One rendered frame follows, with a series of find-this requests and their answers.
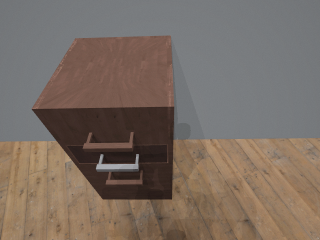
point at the handle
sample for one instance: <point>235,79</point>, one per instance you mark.
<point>108,147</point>
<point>124,183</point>
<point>117,167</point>

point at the cabinet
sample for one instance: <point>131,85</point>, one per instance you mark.
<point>115,90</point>

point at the drawer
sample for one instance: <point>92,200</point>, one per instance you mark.
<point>148,153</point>

